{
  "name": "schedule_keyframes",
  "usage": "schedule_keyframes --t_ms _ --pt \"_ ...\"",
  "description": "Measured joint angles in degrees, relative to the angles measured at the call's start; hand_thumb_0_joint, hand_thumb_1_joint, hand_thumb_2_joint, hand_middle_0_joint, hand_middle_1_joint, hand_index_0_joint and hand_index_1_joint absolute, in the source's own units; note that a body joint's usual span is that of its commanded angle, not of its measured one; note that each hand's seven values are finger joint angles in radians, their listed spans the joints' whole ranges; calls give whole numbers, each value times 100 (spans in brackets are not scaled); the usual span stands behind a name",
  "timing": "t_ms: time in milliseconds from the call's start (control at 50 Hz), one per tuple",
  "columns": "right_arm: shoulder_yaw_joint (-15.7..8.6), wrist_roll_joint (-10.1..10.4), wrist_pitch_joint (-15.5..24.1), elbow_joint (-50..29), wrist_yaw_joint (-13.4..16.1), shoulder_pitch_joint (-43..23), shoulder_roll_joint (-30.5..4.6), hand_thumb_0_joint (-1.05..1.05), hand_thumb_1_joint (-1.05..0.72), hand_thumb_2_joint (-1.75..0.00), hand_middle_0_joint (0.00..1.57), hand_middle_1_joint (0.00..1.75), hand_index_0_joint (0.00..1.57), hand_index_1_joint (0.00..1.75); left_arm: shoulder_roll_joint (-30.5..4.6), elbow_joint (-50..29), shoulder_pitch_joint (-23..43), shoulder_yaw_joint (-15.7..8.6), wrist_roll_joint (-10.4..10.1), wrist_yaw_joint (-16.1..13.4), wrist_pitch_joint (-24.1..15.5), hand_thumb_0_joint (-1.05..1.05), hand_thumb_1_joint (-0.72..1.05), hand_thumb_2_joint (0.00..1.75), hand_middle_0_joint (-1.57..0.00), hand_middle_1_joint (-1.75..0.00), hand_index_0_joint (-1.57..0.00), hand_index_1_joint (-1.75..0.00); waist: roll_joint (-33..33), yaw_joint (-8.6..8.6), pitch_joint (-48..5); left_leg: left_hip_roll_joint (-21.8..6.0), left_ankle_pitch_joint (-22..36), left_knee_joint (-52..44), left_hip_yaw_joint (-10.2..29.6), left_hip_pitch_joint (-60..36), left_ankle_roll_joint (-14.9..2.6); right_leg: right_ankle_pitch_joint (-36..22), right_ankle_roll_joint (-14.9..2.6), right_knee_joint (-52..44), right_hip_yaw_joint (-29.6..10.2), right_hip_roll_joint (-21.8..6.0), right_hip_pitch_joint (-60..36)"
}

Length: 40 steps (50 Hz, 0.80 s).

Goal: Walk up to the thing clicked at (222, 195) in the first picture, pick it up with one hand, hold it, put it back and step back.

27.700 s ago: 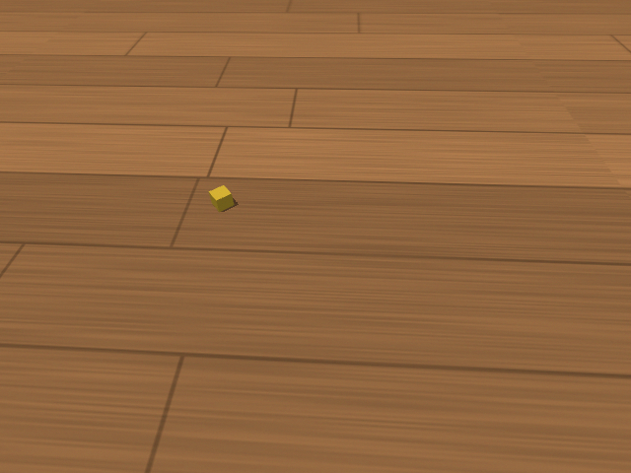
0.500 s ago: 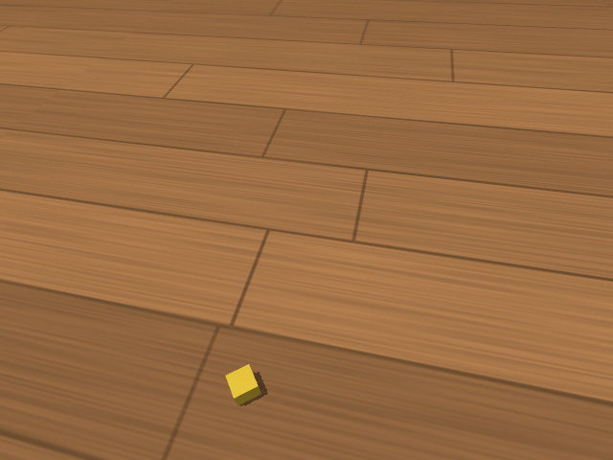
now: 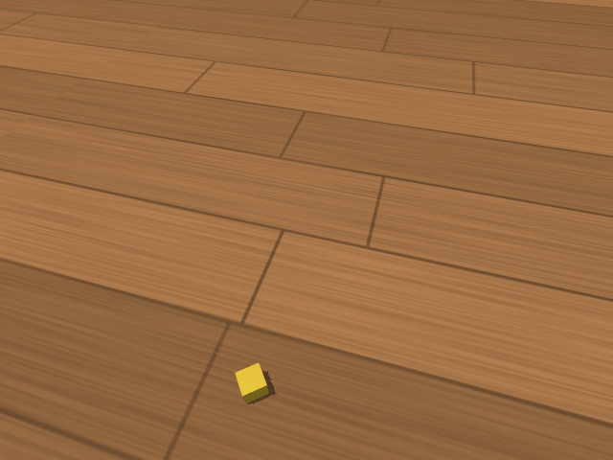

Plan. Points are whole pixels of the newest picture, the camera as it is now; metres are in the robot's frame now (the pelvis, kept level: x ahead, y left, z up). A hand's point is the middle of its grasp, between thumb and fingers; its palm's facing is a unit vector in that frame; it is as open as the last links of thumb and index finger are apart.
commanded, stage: walk up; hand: left
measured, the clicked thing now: (252, 383) +0.49 +0.18 -0.72
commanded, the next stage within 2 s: stand in 0.98 s
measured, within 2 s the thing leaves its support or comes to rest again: neither
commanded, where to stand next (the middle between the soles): +0.09 -0.02 m, yaw -6 degrees
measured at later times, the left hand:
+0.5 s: hand out of the picture +0.12 +0.29 -0.15, palm faces -0.03 -0.94 -0.35, open 7.4 cm
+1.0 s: hand out of the picture +0.15 +0.25 -0.13, palm faces -0.08 -0.94 -0.33, open 7.4 cm
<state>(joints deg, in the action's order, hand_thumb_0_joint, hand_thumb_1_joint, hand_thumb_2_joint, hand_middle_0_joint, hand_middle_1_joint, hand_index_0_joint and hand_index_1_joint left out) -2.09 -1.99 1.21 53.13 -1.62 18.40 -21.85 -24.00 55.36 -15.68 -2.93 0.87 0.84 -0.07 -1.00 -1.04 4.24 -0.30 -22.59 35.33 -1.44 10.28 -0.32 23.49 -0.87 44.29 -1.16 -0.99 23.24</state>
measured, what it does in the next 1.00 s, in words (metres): steps on the spot: right foot, then left foot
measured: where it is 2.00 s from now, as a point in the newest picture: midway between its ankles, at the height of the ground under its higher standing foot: outside the picture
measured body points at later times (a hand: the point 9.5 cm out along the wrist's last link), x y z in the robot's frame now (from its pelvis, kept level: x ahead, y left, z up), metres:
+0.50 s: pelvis +0.04 +0.02 +0.00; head +0.06 +0.04 +0.45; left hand +0.12 +0.34 -0.13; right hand +0.14 -0.29 -0.10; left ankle +0.07 +0.13 -0.72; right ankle +0.05 -0.12 -0.72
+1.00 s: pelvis +0.04 +0.01 +0.02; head +0.05 +0.00 +0.47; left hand +0.15 +0.30 -0.11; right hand +0.11 -0.30 -0.11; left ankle +0.07 +0.13 -0.72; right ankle +0.05 -0.13 -0.72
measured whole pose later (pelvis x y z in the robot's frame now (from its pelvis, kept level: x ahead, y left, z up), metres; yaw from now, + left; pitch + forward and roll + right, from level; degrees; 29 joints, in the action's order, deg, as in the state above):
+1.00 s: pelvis +0.04 +0.01 +0.02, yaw -3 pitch -3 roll +0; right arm -0.1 -0.4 1.4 65.6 -0.8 4.7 -20.8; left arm -19.7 64.9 -3.8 0.3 -0.1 1.0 -0.2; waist 0.1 -0.3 3.8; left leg -2.3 -10.0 20.7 -4.2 7.7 0.8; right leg 10.9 1.0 21.5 -2.5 -0.5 7.7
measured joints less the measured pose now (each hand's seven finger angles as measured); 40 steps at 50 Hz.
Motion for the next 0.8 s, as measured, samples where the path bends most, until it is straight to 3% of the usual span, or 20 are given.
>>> schedule_keyframes --t_ms 20,60,100,180,260,340,440,480,500,520,580,800 --pt "8 17 15 -14 12 -19 -17 0 -91 -90 21 30 21 30 22 15 6 12 4 10 -11 1 90 89 -20 -30 -21 -30 16 17 33 -29 -55 59 -16 4 28 -107 -28 -279 72 10 -147" --pt "13 89 17 -20 54 -104 -80 0 -90 -90 21 30 21 30 124 48 102 25 7 0 -53 1 90 89 -20 -30 -21 -30 167 47 173 -164 -214 301 23 31 80 -908 -49 -742 181 121 -396" --pt "27 185 -16 4 119 -229 -88 0 -91 -90 21 30 21 30 212 -2 212 66 -3 0 -105 1 90 89 -20 -30 -21 -30 244 77 276 -197 -153 743 120 219 -10 -893 -51 -725 244 169 -442" --pt "23 167 3 -32 99 -390 -98 0 -91 -90 20 30 21 30 319 -233 255 150 28 110 -161 1 90 89 -20 -30 -21 -30 123 153 221 54 -1103 1398 131 611 -288 -722 -150 -721 195 9 -494" --pt "-16 115 117 -52 45 -463 -183 0 -91 -90 20 30 21 30 341 -394 191 214 62 137 -185 1 90 89 -20 -30 -21 -30 105 269 96 2 -674 1033 53 820 -263 -776 -88 -969 168 -46 -664" --pt "-44 69 260 -3 125 -566 -186 0 -91 -90 20 30 21 30 236 -333 196 226 -62 98 -14 0 90 89 -21 -30 -21 -30 -2 293 21 28 768 -78 -43 586 -89 -568 109 -665 56 -107 -610" --pt "110 89 230 105 170 -795 12 0 -91 -90 20 30 21 30 97 -41 392 185 -149 5 173 1 90 89 -20 -30 -21 -30 -134 233 16 -46 558 -21 -123 511 -75 280 -38 -206 -180 70 -597" --pt "161 108 223 126 172 -901 46 0 -91 -90 20 30 21 30 47 23 482 169 -156 1 132 1 90 89 -20 -30 -21 -30 -139 251 67 -96 534 -3 -158 507 -55 -7 -66 -544 -113 17 -742" --pt "180 125 210 135 166 -959 55 0 -91 -90 21 30 21 30 23 55 518 165 -153 0 99 1 90 89 -20 -30 -21 -30 -148 264 92 -109 508 35 -189 516 -41 -413 -62 -820 -101 -23 -848" --pt "192 147 187 154 163 -1037 53 0 -91 -90 21 30 21 30 21 109 568 161 -143 -8 71 1 90 89 -20 -30 -21 -30 -110 266 140 -152 479 83 -200 516 -21 -643 77 -950 -95 -10 -907" --pt "197 214 114 242 168 -1205 88 0 -91 -90 21 30 21 30 47 267 692 223 -128 -2 39 1 91 89 -20 -30 -20 -30 -6 207 193 -210 539 -49 -179 427 19 -669 237 -1110 -70 37 -1012" --pt "246 233 31 839 90 -1462 106 0 -91 -90 21 30 21 30 328 712 1029 369 -119 18 -27 1 90 89 -20 -30 -21 -30 162 137 68 -190 1007 -970 -235 -40 79 -1029 209 -1853 -104 31 -1380"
